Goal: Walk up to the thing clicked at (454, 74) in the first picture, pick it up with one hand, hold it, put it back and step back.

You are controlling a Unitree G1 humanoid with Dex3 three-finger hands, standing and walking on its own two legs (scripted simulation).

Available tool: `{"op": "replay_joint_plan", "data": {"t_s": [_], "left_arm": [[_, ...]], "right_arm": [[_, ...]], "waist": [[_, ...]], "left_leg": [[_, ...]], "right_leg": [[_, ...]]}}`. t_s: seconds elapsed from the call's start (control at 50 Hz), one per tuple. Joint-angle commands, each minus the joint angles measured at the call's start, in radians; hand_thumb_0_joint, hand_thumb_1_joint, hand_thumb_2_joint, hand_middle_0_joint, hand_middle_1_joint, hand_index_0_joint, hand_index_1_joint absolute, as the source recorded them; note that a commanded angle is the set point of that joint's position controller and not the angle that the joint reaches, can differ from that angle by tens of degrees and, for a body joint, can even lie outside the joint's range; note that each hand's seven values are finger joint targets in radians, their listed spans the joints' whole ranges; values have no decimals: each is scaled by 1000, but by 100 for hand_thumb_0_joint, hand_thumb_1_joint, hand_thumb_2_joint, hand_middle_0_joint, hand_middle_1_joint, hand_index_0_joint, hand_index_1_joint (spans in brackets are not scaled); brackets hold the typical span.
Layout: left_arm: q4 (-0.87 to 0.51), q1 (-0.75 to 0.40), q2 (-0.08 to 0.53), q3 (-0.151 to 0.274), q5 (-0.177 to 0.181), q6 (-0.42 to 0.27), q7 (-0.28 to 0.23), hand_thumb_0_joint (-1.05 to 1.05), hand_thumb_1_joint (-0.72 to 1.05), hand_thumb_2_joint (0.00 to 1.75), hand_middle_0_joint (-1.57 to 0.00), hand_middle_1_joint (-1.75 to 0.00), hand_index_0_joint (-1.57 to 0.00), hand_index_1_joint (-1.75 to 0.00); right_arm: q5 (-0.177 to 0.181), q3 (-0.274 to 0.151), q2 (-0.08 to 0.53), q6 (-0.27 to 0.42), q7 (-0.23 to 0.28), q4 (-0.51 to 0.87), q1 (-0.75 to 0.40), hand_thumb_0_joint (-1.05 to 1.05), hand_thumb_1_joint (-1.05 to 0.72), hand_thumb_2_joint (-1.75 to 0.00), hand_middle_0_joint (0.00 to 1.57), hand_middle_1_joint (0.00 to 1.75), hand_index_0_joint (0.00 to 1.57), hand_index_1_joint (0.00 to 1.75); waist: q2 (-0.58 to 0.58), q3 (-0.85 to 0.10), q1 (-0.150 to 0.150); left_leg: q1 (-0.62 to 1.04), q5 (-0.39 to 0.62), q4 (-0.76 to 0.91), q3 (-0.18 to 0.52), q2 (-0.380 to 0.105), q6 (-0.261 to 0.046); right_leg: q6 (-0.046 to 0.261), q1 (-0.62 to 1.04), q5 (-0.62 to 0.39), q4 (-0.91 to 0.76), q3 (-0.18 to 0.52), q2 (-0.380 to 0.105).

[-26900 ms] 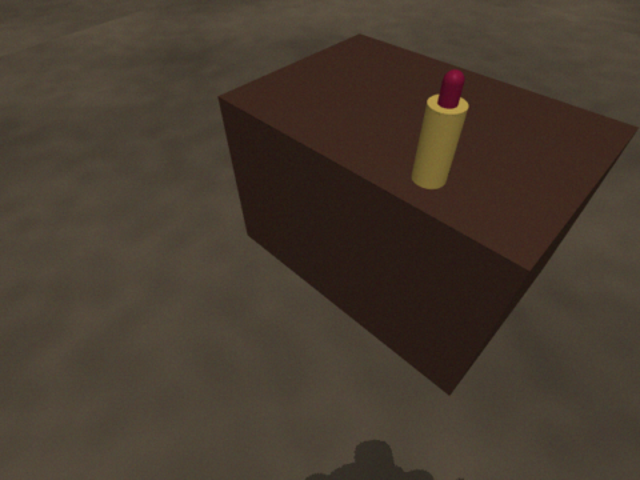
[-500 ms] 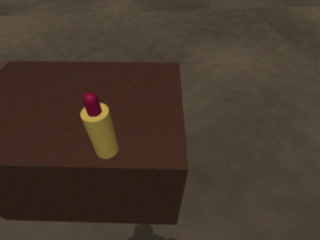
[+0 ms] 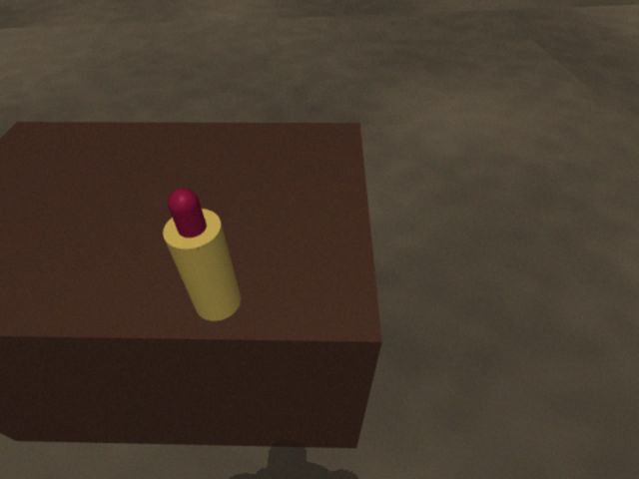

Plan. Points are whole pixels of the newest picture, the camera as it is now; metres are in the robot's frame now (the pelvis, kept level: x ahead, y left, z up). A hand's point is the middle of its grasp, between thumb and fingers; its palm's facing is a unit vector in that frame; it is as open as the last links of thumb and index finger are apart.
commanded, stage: stand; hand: left
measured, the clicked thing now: (201, 255) +0.46 +0.20 +0.00
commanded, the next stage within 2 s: step back in 1.36 s
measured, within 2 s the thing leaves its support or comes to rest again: neither
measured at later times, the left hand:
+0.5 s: hand out of the picture +0.08 +0.25 -0.16, palm faces -0.01 -0.94 -0.34, open 7.3 cm
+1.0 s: hand out of the picture +0.06 +0.25 -0.16, palm faces -0.01 -0.94 -0.34, open 7.3 cm
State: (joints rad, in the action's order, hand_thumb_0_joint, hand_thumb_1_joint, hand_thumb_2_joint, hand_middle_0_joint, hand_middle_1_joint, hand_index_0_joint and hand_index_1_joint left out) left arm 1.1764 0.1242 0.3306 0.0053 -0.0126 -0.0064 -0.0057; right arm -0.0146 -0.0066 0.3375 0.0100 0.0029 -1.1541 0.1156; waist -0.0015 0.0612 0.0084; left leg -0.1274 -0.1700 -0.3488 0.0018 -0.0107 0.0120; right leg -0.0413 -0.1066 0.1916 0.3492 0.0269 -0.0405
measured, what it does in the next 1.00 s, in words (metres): stands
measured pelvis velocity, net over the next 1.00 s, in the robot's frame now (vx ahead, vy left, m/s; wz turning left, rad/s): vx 0.01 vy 0.00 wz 0.00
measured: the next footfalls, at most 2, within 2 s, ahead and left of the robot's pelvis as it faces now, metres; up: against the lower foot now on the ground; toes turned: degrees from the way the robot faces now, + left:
left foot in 1.80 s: -0.05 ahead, +0.13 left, +0.00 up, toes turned +0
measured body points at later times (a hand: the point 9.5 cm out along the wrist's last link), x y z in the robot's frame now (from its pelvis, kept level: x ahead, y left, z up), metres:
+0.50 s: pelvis +0.01 +0.00 +0.00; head +0.01 +0.00 +0.45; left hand +0.08 +0.30 -0.13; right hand +0.08 -0.30 -0.13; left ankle +0.02 +0.13 -0.75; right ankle +0.00 -0.15 -0.75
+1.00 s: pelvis +0.01 +0.00 +0.00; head +0.02 +0.00 +0.45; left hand +0.07 +0.30 -0.14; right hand +0.07 -0.30 -0.13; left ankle +0.02 +0.13 -0.75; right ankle +0.00 -0.15 -0.75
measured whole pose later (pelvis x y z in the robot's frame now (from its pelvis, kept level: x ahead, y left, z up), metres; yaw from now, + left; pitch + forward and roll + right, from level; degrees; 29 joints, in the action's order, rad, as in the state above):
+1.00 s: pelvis +0.01 +0.00 +0.00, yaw +0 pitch -2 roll +0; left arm 1.14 0.13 0.34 0.01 -0.01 0.00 0.00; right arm -0.01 0.00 0.35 0.01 0.00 -1.15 0.13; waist 0.00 0.06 0.00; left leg -0.13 -0.17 -0.34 0.01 -0.02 0.02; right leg -0.04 -0.10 0.19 0.32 0.02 -0.03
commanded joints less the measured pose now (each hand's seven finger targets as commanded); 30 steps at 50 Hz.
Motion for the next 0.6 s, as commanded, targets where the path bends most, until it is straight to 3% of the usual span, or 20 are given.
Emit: {"op": "replay_joint_plan", "data": {"t_s": [0.0,0.08,0.24,0.4,0.46,0.54,0.58], "left_arm": [[-53,-29,205,31,-2,-24,-11,0,90,90,-20,-30,-20,-30],[-58,-29,210,33,0,-27,-12,0,90,90,-20,-30,-20,-30],[-62,-23,215,34,-1,-23,-10,0,90,90,-20,-30,-20,-30],[-70,-30,215,34,1,-26,-10,0,90,90,-20,-30,-20,-30],[-76,-37,215,35,2,-25,-11,0,90,90,-20,-30,-20,-30],[-75,-38,220,38,0,-20,-8,0,90,90,-20,-30,-20,-30],[-79,-41,220,38,1,-22,-7,0,90,90,-20,-30,-20,-30]], "right_arm": [[2,-42,213,19,10,52,-39,0,-90,-90,20,30,20,30],[3,-38,208,23,11,52,-30,0,-90,-90,20,30,20,30],[4,-38,216,21,12,52,-32,0,-90,-90,20,30,20,30],[6,-36,216,22,10,57,-44,0,-90,-90,20,30,20,30],[5,-37,221,20,10,58,-41,0,-90,-90,20,30,20,30],[3,-37,219,19,10,54,-35,0,-90,-90,20,30,20,30],[4,-38,216,20,8,57,-38,0,-90,-90,20,30,20,30]], "waist": [[-1,-49,-8],[0,-85,-10],[2,-75,-11],[6,-86,-10],[-2,-76,-11],[-8,-51,-13],[4,-56,-13]], "left_leg": [[3,38,70,93,-107,-34],[27,159,46,83,-113,-36],[29,133,52,79,-111,-31],[42,184,42,80,-116,-32],[34,161,47,79,-116,-32],[12,59,72,82,-110,-29],[9,74,73,87,-113,-30]], "right_leg": [[50,-20,-68,-59,59,-80],[49,12,-163,-49,60,-89],[46,3,-151,-62,56,-87],[46,21,-186,-59,50,-90],[46,15,-167,-69,51,-90],[54,-5,-99,-77,55,-86],[53,1,-95,-73,53,-85]]}}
